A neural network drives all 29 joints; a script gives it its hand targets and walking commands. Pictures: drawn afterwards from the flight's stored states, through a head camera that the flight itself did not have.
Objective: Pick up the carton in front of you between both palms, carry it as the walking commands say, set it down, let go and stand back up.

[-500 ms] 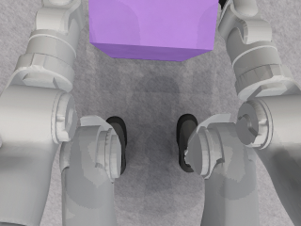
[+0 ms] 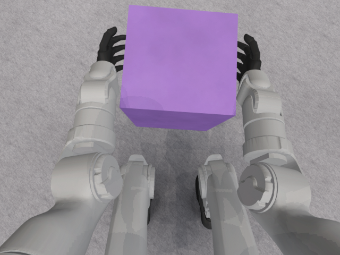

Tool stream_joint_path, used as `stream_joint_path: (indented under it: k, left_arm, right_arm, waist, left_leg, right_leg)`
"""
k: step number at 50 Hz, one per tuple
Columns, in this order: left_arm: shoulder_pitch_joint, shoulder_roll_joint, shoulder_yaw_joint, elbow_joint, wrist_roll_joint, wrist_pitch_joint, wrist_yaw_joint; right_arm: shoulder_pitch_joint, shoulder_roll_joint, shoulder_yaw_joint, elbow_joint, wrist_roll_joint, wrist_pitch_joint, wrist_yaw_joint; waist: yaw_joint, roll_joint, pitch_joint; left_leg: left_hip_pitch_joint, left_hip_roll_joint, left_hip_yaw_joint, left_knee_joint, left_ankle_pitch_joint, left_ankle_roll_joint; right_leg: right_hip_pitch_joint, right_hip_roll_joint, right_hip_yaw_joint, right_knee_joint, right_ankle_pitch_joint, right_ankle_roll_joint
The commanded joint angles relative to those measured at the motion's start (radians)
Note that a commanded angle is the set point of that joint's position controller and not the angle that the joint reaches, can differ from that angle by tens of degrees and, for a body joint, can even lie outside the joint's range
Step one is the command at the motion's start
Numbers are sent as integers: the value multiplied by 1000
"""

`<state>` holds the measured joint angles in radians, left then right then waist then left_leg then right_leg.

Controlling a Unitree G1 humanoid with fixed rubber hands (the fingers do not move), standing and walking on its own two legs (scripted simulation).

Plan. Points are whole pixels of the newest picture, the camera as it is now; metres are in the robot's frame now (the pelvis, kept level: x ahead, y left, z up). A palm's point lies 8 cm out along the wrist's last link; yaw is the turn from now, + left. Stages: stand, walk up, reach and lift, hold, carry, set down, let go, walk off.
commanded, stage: reach and lift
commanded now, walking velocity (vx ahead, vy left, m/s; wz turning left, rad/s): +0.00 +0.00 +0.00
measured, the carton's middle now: (176, 82) +0.50 +0.01 -0.13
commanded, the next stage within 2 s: none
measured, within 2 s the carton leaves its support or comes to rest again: neither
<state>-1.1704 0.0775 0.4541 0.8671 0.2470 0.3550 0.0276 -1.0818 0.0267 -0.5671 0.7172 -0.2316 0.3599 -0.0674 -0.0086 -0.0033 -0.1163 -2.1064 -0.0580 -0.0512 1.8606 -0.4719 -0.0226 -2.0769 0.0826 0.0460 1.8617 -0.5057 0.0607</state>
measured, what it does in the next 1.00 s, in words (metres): rises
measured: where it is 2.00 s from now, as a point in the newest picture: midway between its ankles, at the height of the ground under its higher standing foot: (175, 209)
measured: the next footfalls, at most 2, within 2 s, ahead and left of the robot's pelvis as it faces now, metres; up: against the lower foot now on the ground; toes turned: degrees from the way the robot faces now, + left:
none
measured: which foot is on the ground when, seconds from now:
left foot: down 0.00-1.00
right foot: down 0.00-1.00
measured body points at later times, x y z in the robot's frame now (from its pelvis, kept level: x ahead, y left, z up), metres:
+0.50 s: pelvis +0.05 +0.00 +0.12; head +0.23 +0.01 +0.54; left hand +0.49 +0.16 +0.08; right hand +0.48 -0.15 +0.08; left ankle +0.12 +0.12 -0.43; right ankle +0.12 -0.13 -0.43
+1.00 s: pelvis +0.09 -0.01 +0.26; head +0.15 +0.00 +0.70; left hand +0.43 +0.16 +0.23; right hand +0.44 -0.15 +0.24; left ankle +0.12 +0.12 -0.43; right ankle +0.12 -0.13 -0.43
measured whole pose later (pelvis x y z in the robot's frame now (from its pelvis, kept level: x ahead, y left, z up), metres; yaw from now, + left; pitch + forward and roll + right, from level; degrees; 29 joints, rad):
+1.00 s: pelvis +0.09 -0.01 +0.26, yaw +2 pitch +16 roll +0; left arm -0.43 -0.12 0.32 0.56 0.21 0.40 0.03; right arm -0.41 0.14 -0.35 0.53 -0.20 0.39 -0.04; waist 0.00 -0.01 -0.17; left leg -0.83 -0.04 -0.06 0.93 -0.38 -0.01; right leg -0.81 0.04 0.07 0.94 -0.40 0.01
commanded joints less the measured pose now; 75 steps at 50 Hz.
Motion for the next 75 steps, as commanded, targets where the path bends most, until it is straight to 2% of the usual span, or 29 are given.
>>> stream_joint_path:
  k: [1, 4, 9, 12, 16, 21, 27, 33, 39, 46, 54, 60, 64, 70, 72, 75]
  left_arm:
    - [-573, -1018, -368, -13, -126, -14, -241]
    - [-562, -1083, -422, -66, -147, 5, -256]
    - [-449, -1185, -584, -182, -233, 28, -259]
    - [-353, -1200, -624, -194, -241, 35, -253]
    - [-288, -1204, -664, -235, -248, 18, -239]
    - [-173, -1196, -646, -216, -222, -5, -222]
    - [-72, -1209, -610, -190, -189, -4, -227]
    - [-9, -1236, -646, -222, -199, -17, -230]
    - [83, -1250, -682, -255, -194, -15, -230]
    - [205, -1248, -700, -294, -182, 29, -237]
    - [318, -1244, -736, -362, -204, 92, -249]
    - [392, -1229, -780, -441, -231, 164, -256]
    - [412, -1199, -776, -478, -221, 216, -259]
    - [340, -1162, -665, -432, -160, 239, -271]
    - [285, -1178, -653, -422, -153, 229, -278]
    - [207, -1216, -693, -458, -177, 214, -287]
  right_arm:
    - [-697, 1021, 512, 42, 134, -5, 244]
    - [-642, 1059, 533, 35, 137, 11, 247]
    - [-527, 1105, 656, -66, 192, 20, 253]
    - [-441, 1103, 693, -79, 204, 23, 258]
    - [-381, 1129, 752, -112, 241, 11, 261]
    - [-274, 1141, 771, -92, 238, -3, 257]
    - [-163, 1146, 735, -60, 189, -2, 255]
    - [-69, 1146, 737, -74, 166, -16, 249]
    - [23, 1158, 766, -96, 166, -14, 258]
    - [137, 1169, 812, -129, 170, 30, 271]
    - [266, 1159, 857, -193, 174, 89, 270]
    - [332, 1132, 903, -284, 198, 160, 281]
    - [356, 1104, 885, -310, 189, 214, 290]
    - [286, 1083, 760, -237, 139, 239, 312]
    - [226, 1097, 751, -226, 137, 228, 323]
    - [148, 1128, 787, -257, 156, 210, 334]
  waist:
    - [35, -25, -1004]
    - [13, -11, -1054]
    - [-9, 49, -1200]
    - [-9, 70, -1119]
    - [6, 66, -1041]
    - [22, 27, -930]
    - [17, 1, -794]
    - [-8, 9, -738]
    - [2, 23, -665]
    - [20, 13, -515]
    - [6, 4, -367]
    - [2, -3, -263]
    - [-3, -15, -154]
    - [13, -5, 4]
    - [15, 2, -8]
    - [16, 9, -100]
  left_leg:
    - [630, -101, 123, -254, 27, 33]
    - [690, -104, 122, -284, 45, 22]
    - [883, -109, 109, -328, 233, -6]
    - [928, -108, 97, -383, 256, -12]
    - [985, -107, 81, -444, 272, -5]
    - [1050, -108, 63, -530, 260, 7]
    - [1147, -104, 39, -661, 217, 16]
    - [1284, -95, 10, -772, 254, 15]
    - [1424, -81, -9, -896, 269, 17]
    - [1598, -64, -29, -1057, 308, 24]
    - [1816, -52, -41, -1222, 432, 22]
    - [1951, -43, -42, -1340, 494, 18]
    - [1983, -35, -42, -1405, 441, 18]
    - [1951, -23, -17, -1454, 218, 33]
    - [1954, -21, -13, -1449, 180, 37]
    - [1988, -21, -15, -1435, 202, 36]
  right_leg:
    - [511, 95, -119, -256, 25, -29]
    - [548, 99, -129, -292, 46, -28]
    - [689, 103, -123, -333, 221, -30]
    - [720, 103, -111, -380, 235, -31]
    - [770, 104, -92, -438, 246, -30]
    - [860, 100, -65, -530, 237, -25]
    - [980, 90, -43, -670, 204, -30]
    - [1117, 77, -20, -778, 247, -44]
    - [1269, 65, 6, -893, 270, -56]
    - [1481, 42, 31, -1059, 324, -60]
    - [1706, 16, 51, -1239, 454, -59]
    - [1854, 4, 46, -1363, 518, -53]
    - [1887, 3, 42, -1427, 465, -55]
    - [1852, -16, 29, -1475, 246, -70]
    - [1843, -21, 29, -1472, 203, -75]
    - [1860, -20, 31, -1457, 220, -77]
